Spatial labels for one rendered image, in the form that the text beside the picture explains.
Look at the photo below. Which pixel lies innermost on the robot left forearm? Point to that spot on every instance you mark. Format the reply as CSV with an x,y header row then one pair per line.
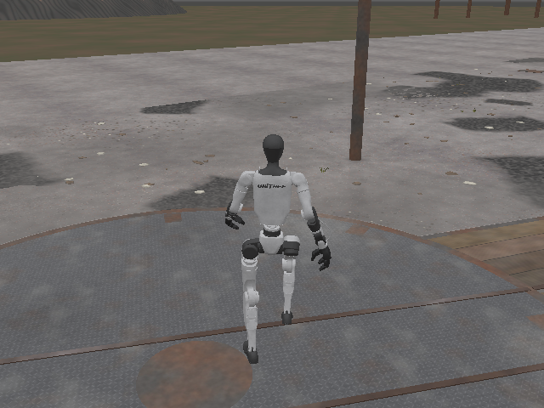
x,y
230,215

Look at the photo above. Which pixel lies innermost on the right robot hand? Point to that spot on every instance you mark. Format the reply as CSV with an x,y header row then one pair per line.
x,y
325,259

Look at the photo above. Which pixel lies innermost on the humanoid robot torso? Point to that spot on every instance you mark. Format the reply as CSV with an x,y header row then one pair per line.
x,y
272,200

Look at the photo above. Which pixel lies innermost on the robot right forearm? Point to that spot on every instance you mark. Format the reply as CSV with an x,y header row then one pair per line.
x,y
316,231

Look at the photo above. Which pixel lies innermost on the robot left upper arm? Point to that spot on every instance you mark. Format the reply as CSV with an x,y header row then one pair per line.
x,y
245,180

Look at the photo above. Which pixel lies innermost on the robot head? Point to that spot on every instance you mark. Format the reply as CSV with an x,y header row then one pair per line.
x,y
273,146

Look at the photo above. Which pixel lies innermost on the left robot hand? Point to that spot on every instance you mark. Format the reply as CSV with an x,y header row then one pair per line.
x,y
237,219

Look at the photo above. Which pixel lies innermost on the robot right upper arm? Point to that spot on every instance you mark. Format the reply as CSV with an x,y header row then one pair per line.
x,y
303,193

